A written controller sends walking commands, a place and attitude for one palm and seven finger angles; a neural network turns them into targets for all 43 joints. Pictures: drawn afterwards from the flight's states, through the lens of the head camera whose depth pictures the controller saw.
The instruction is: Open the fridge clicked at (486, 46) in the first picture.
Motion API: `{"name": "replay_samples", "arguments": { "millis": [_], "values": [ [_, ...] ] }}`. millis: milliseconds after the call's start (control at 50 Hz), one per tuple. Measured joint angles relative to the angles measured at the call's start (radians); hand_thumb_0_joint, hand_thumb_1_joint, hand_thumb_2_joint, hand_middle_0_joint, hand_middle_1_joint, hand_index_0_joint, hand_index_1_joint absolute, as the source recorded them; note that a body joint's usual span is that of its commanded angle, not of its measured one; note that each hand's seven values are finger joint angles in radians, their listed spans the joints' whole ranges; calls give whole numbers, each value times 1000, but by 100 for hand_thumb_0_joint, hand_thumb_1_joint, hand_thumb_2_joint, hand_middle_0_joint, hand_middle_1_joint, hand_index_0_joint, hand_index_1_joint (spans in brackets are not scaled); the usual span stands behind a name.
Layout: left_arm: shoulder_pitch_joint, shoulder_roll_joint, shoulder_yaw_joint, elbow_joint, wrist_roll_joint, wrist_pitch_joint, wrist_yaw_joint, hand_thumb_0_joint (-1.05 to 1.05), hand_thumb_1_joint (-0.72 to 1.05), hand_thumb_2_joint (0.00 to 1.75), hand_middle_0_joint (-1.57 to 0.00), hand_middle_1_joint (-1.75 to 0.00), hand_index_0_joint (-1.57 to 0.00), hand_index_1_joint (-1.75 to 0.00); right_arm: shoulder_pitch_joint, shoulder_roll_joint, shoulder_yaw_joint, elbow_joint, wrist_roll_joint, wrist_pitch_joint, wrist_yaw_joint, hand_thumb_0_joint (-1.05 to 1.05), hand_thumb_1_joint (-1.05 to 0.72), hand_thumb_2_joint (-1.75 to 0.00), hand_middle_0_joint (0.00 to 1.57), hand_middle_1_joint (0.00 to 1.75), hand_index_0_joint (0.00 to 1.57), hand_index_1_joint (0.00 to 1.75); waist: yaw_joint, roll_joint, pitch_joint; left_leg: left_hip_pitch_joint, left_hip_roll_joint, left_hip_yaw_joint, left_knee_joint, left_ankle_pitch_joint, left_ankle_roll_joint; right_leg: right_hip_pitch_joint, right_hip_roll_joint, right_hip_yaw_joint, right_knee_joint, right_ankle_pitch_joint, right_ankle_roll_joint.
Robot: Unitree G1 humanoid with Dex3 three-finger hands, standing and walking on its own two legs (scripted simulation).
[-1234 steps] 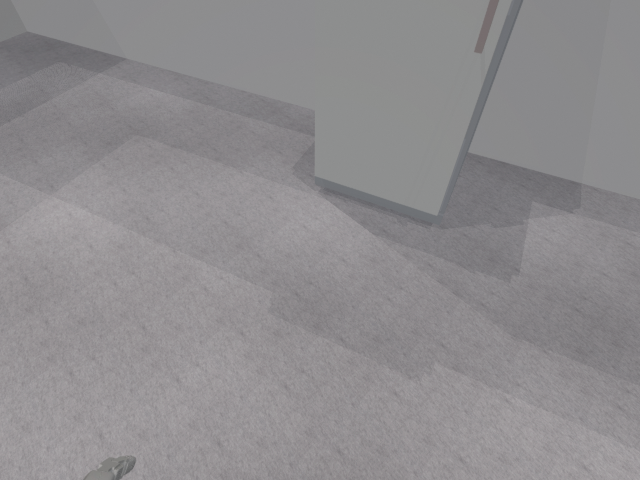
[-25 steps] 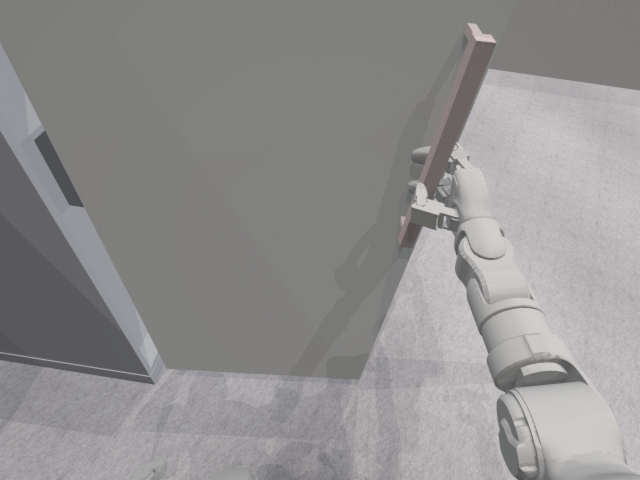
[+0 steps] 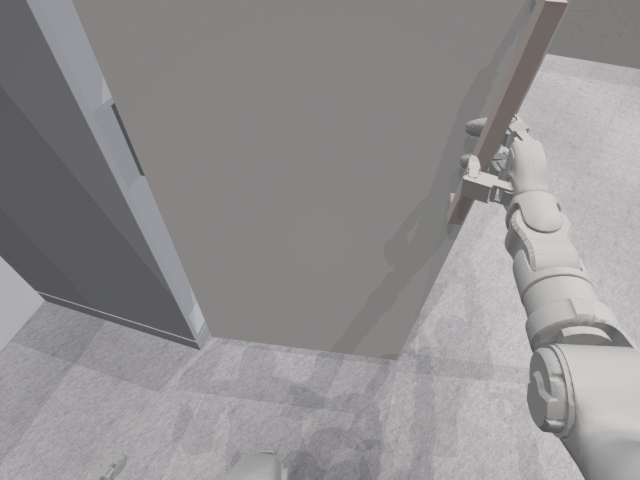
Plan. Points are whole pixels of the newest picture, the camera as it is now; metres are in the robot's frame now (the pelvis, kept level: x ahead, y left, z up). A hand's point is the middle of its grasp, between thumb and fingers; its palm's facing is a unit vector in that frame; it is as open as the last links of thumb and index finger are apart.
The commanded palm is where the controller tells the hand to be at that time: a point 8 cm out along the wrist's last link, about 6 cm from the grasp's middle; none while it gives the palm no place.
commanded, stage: stop walking and hold the door back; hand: right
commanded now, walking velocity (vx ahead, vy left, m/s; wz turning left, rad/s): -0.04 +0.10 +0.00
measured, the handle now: (489, 127) +0.52 -0.16 +0.18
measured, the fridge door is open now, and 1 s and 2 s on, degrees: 80 77 76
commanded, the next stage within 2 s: loosen the grip on the handle in 0.54 s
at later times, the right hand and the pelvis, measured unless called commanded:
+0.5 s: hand (472, 166) +0.48 -0.15 +0.15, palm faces +0.01 +0.98 -0.19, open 7.0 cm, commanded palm +0.47 -0.21 +0.14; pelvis +0.02 -0.02 +0.01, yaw +1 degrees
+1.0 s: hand (475, 161) +0.50 -0.15 +0.14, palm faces +0.02 +0.98 -0.18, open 11.7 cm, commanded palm +0.46 -0.20 +0.15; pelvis +0.02 -0.01 +0.00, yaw +0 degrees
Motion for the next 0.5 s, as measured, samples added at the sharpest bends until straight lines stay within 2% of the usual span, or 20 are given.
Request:
{"name": "replay_samples", "arguments": {
  "millis": [40,60,80,120,160,200,260,280,380,500],
  "values": [
    [15,-28,-26,-12,-1,3,-4,1,91,90,-19,-29,-19,-29,1,6,-7,-4,-3,1,7,2,-54,-121,27,119,24,129,-11,-14,-11,56,-11,34,-142,61,5,-15,-12,9,18,-19,13],
    [13,-39,-36,-14,-2,3,-8,1,91,90,-19,-29,-20,-29,-1,6,-12,-9,-4,3,9,2,-53,-121,27,119,24,129,-14,-24,-6,68,-17,42,-183,165,18,-24,-20,14,38,-30,19],
    [3,-47,-43,-12,-1,6,-12,1,91,90,-19,-30,-20,-29,-3,8,-23,-14,-6,4,7,2,-53,-122,27,118,24,129,-5,-40,3,71,-24,55,-183,195,30,-34,-27,29,61,-39,14],
    [-20,-58,-47,-8,-4,10,-14,1,91,90,-20,-30,-20,-30,-4,15,-48,-20,-14,6,6,2,-53,-123,27,118,25,129,10,-63,15,80,-26,70,-186,179,39,-61,-10,72,128,-126,7],
    [-41,-65,-53,-7,-5,8,-12,1,91,90,-20,-30,-20,-30,-8,19,-60,-27,-17,18,6,2,-52,-123,27,117,25,129,14,-64,22,87,-19,65,-208,174,36,-79,19,87,179,-179,2],
    [-56,-67,-62,-14,0,5,-8,1,91,90,-20,-30,-20,-30,-14,20,-68,-26,-25,25,7,3,-52,-122,27,116,26,130,19,-54,23,93,-10,57,-231,185,30,-70,38,76,141,-160,-3],
    [-61,-55,-65,-37,8,4,-4,1,91,90,-20,-30,-20,-30,-18,21,-59,-21,-31,26,8,3,-52,-121,27,116,27,130,28,-54,8,89,-12,55,-237,190,14,-15,39,61,-20,12,-15],
    [-65,-54,-60,-41,8,8,-5,1,91,90,-20,-30,-20,-30,-17,20,-50,-22,-29,23,8,2,-53,-120,27,117,27,130,24,-47,8,88,-10,48,-235,189,8,-11,41,53,-23,25,-22],
    [-46,-51,-51,-69,10,26,-10,1,91,90,-20,-30,-20,-30,15,32,-10,-46,-20,-1,8,2,-54,-118,27,119,25,128,-7,-32,-19,88,-15,23,-265,201,-2,-9,38,26,-30,-17,-32],
    [-46,-44,-47,-68,6,44,-7,1,91,90,-20,-30,-20,-30,61,39,6,-104,-16,-13,-1,1,-54,-117,27,122,24,126,-11,-37,-34,91,-25,29,-281,202,3,-17,27,31,-24,-25,-24]
  ]
}}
